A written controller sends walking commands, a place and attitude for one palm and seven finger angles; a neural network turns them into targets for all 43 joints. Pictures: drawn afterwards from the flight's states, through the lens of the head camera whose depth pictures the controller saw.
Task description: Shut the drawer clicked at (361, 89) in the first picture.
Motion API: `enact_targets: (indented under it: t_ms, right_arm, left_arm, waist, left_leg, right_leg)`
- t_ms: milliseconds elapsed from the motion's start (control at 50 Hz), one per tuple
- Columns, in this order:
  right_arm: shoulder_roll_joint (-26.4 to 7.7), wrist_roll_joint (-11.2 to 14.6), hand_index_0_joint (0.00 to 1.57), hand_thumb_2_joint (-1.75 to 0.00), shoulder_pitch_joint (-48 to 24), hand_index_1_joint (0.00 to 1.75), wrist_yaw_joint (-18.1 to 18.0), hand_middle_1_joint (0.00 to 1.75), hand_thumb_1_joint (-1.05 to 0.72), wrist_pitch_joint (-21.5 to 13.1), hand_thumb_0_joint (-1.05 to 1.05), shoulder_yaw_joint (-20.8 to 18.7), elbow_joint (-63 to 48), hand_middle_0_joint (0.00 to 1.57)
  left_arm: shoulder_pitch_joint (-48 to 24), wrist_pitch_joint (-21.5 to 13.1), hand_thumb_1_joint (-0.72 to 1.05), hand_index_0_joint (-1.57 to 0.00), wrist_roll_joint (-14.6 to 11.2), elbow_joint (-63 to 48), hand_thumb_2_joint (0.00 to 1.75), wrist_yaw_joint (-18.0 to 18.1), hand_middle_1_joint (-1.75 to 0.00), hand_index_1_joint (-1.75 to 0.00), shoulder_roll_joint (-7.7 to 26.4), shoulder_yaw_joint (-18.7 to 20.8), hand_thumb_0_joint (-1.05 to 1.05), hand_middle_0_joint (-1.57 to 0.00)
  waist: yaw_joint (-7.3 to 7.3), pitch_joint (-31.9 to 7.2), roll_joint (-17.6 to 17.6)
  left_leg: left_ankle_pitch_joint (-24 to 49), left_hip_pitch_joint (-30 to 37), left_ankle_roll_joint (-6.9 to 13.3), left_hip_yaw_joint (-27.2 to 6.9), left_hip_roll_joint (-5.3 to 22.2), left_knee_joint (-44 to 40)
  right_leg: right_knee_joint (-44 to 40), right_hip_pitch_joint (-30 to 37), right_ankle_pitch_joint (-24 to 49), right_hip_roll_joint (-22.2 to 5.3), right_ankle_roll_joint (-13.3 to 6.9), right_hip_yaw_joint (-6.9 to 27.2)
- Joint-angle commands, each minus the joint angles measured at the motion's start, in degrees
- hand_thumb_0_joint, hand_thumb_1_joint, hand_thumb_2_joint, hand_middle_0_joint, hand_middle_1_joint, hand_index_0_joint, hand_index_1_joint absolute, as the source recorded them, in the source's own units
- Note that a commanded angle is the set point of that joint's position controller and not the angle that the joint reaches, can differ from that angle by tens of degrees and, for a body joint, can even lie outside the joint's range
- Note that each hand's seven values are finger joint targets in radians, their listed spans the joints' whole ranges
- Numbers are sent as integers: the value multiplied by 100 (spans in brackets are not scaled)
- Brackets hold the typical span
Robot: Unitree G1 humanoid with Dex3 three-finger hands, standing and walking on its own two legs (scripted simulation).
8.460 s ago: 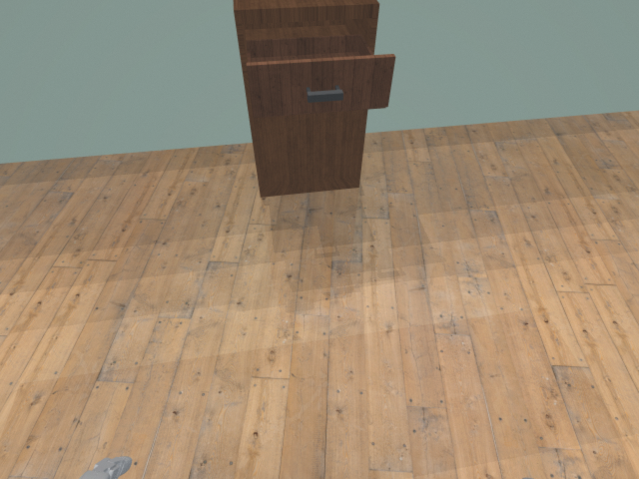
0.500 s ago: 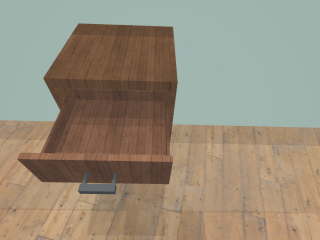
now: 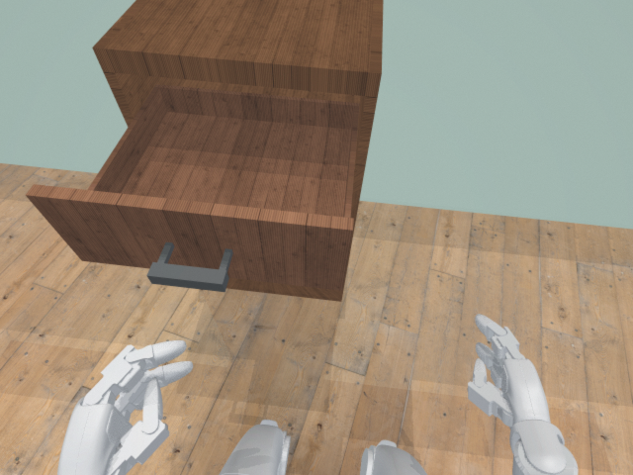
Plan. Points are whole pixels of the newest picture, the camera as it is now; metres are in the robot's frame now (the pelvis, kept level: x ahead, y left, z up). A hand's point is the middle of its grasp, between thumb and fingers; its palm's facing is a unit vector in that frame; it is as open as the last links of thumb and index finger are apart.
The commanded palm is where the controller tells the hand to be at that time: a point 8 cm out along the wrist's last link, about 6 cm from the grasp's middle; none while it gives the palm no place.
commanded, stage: raise the hand and make a fist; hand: left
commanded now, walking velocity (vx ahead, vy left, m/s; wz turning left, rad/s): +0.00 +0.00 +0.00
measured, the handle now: (193, 264) +0.37 +0.23 +0.00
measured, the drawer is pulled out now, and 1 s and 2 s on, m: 0.29 0.29 0.29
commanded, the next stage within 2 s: bring the fist close to the handle in 1.38 s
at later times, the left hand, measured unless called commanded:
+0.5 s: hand (154, 387) +0.18 +0.19 +0.08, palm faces +0.07 -0.99 -0.11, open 3.3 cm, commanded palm +0.15 +0.24 +0.08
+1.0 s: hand (134, 391) +0.17 +0.20 +0.10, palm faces +0.03 -1.00 -0.02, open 3.3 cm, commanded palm +0.14 +0.25 +0.11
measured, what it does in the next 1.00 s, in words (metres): stands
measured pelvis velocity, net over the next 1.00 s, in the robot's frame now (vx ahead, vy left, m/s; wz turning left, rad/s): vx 0.02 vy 0.04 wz -0.01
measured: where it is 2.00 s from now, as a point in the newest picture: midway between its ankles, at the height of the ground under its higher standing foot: outside the picture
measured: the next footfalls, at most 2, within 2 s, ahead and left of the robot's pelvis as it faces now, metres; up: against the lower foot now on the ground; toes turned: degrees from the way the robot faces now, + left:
none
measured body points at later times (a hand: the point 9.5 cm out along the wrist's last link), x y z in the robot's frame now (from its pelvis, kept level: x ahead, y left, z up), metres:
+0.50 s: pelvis +0.02 -0.01 +0.02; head +0.08 -0.02 +0.47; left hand +0.18 +0.24 +0.09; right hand +0.18 -0.28 -0.07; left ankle +0.04 +0.12 -0.64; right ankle +0.04 -0.08 -0.64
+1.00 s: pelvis +0.02 +0.04 +0.03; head +0.06 +0.05 +0.48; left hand +0.17 +0.25 +0.11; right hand +0.24 -0.17 -0.02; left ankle +0.04 +0.12 -0.64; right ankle +0.04 -0.07 -0.64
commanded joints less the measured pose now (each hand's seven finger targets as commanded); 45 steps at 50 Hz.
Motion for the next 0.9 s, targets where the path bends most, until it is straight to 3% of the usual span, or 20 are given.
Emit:
enact_targets:
  t_ms: [0, 20, 60, 100, 120, 180, 220, 280, 320, 340, 400, 420, 440, 500, 520, 540, 580, 680, 760, 880]
  right_arm:
    - [-520, 148, 20, -90, 274, 30, -241, 30, -90, -410, 0, -27, -644, 20]
    - [-560, 194, 20, -90, 306, 30, -286, 30, -90, -448, 0, -2, -584, 20]
    - [-619, 283, 20, -90, 321, 30, -385, 30, -90, -476, 0, 47, -558, 20]
    - [-653, 368, 20, -90, 257, 30, -470, 30, -90, -428, 0, 54, -629, 20]
    - [-633, 390, 20, -90, 126, 30, -490, 30, -90, -339, 0, 47, -626, 20]
    - [-456, 399, 20, -90, -36, 30, -514, 30, -90, -141, 0, 65, -847, 20]
    - [-338, 345, 20, -90, -81, 30, -505, 30, -90, -70, 0, 38, -700, 20]
    - [-198, 294, 20, -90, 190, 30, -414, 30, -90, -85, 0, -70, -466, 20]
    - [-198, 241, 20, -90, 228, 30, -355, 30, -90, -119, 0, -136, -337, 20]
    - [-217, 238, 20, -90, 260, 30, -330, 30, -90, -162, 0, -151, -278, 20]
    - [-373, 276, 20, -90, 267, 30, -308, 30, -90, -352, 0, -170, -219, 20]
    - [-424, 310, 20, -90, 219, 30, -333, 30, -90, -395, 0, -177, -235, 20]
    - [-490, 333, 20, -90, 274, 30, -358, 30, -90, -455, 0, -199, -259, 20]
    - [-574, 334, 20, -90, 342, 30, -438, 30, -90, -605, 0, -230, -322, 20]
    - [-572, 314, 20, -90, 292, 30, -452, 30, -90, -614, 0, -238, -270, 20]
    - [-528, 292, 20, -90, 348, 30, -444, 30, -90, -615, 0, -231, -331, 20]
    - [-464, 267, 20, -90, 322, 30, -424, 30, -90, -583, 0, -209, -386, 20]
    - [-473, 261, 20, -90, 241, 30, -340, 30, -90, -411, 0, -126, -602, 20]
    - [-517, 285, 20, -90, 217, 30, -301, 30, -90, -293, 0, -47, -845, 20]
    - [-409, 240, 20, -90, 246, 30, -271, 30, -90, -157, 0, 13, -1036, 20]
  left_arm:
    - [-1413, -761, 90, -74, -411, -2233, 90, -446, -88, -88, 360, -121, 0, -74]
    - [-1377, -578, 90, -76, -444, -1873, 90, -685, -91, -91, 359, -203, 0, -76]
    - [-1173, -35, 90, -80, -512, -1184, 90, -1113, -95, -95, 529, -184, 0, -80]
    - [-938, 652, 90, -84, -569, -797, 90, -1373, -99, -99, 865, 187, 0, -84]
    - [-637, 1027, 90, -86, -597, -388, 90, -1381, -101, -101, 1086, 588, 0, -86]
    - [-419, 1623, 90, -92, -862, -1084, 90, -1051, -108, -108, 1079, 1108, 0, -92]
    - [-274, 1553, 90, -96, -961, -1329, 90, -542, -112, -112, 1131, 1580, 0, -96]
    - [71, 940, 90, -102, -825, -1643, 90, -81, -119, -119, 924, 1550, 0, -102]
    - [390, 519, 90, -106, -592, -1595, 90, -104, -123, -123, 922, 1418, 0, -106]
    - [344, 336, 90, -108, -519, -1491, 90, -212, -125, -125, 835, 1234, 0, -108]
    - [390, 9, 90, -114, -605, -1137, 90, -818, -132, -132, 576, 730, 0, -114]
    - [401, -5, 90, -116, -679, -1026, 90, -1012, -134, -134, 430, 574, 0, -116]
    - [405, -16, 90, -118, -781, -1021, 90, -1189, -136, -136, 426, 545, 0, -118]
    - [262, -25, 90, -124, -947, -1477, 90, -1352, -143, -143, 801, 860, 0, -124]
    - [236, -35, 90, -126, -912, -1582, 90, -1250, -145, -145, 991, 1066, 0, -126]
    - [376, -46, 90, -128, -911, -1778, 90, -1162, -147, -147, 896, 1041, 0, -128]
    - [360, -33, 90, -132, -862, -1957, 90, -947, -151, -151, 749, 958, 0, -132]
    - [644, 335, 90, -140, -636, -1879, 90, -694, -160, -160, 361, 475, 0, -140]
    - [724, 803, 90, -140, -454, -2121, 90, -794, -160, -160, 354, 99, 0, -140]
    - [949, 918, 90, -140, -382, -2767, 90, -451, -160, -160, 505, 289, 0, -140]
  waist:
    - [-809, -993, 427]
    - [-916, -850, 159]
    - [-905, -515, -220]
    - [-700, -664, -397]
    - [-501, -638, -433]
    - [-179, -1066, -332]
    - [-25, -1147, -258]
    - [-40, -1163, -70]
    - [-87, -1207, 128]
    - [-218, -1058, 85]
    - [-504, -782, 8]
    - [-601, -602, -350]
    - [-604, -694, -406]
    - [-498, -1077, -86]
    - [-417, -1098, 96]
    - [-355, -1296, 176]
    - [-314, -1217, 321]
    - [-354, -826, 446]
    - [-409, -711, 384]
    - [-258, -679, 455]
  left_leg:
    - [248, 321, 280, -113, -103, -595]
    - [169, 190, 297, -106, -88, -494]
    - [-86, -173, 296, -83, -87, -483]
    - [-46, -281, 305, -90, -121, -591]
    - [18, -320, 285, -87, -151, -654]
    - [482, 10, 235, -86, -228, -968]
    - [786, 169, 173, -122, -189, -1043]
    - [1305, 362, 119, -137, -134, -1181]
    - [1561, 381, 132, -111, -139, -1187]
    - [1587, 387, 141, -108, -134, -1183]
    - [1372, 400, 183, -138, -159, -1092]
    - [1318, 402, 215, -186, -148, -1087]
    - [1232, 428, 222, -182, -168, -1100]
    - [1250, 740, 244, -158, -169, -1183]
    - [1370, 875, 247, -152, -152, -1217]
    - [1513, 1038, 256, -137, -147, -1297]
    - [1569, 1198, 252, -135, -139, -1423]
    - [1475, 1413, 232, -226, -98, -1702]
    - [1427, 1459, 242, -288, -80, -1839]
    - [1473, 1580, 172, -357, -54, -1961]
  right_leg:
    - [-1966, 579, -555, 19, 299, 1412]
    - [-2155, 611, -789, -8, 333, 1563]
    - [-2435, 763, -1308, -91, 416, 1718]
    - [-2527, 1160, -1354, -181, 481, 1837]
    - [-2591, 1390, -1286, -228, 493, 1903]
    - [-2553, 2170, -430, -346, 581, 1813]
    - [-2421, 2418, 341, -335, 593, 1713]
    - [-2040, 2581, 1812, -271, 566, 1547]
    - [-1859, 2560, 2523, -271, 595, 1476]
    - [-1829, 2376, 2623, -261, 610, 1420]
    - [-2041, 2024, 2328, -329, 754, 1514]
    - [-2156, 1875, 2161, -320, 776, 1497]
    - [-2205, 1867, 1889, -312, 745, 1474]
    - [-2239, 1900, 1373, -250, 592, 1352]
    - [-2146, 1844, 1393, -166, 497, 1211]
    - [-2041, 1900, 1471, -114, 445, 1076]
    - [-1910, 1734, 1387, -9, 368, 810]
    - [-1848, 1423, 1308, 98, 337, 427]
    - [-1918, 1481, 1308, 112, 343, 376]
    - [-1836, 1455, 1196, 165, 301, 225]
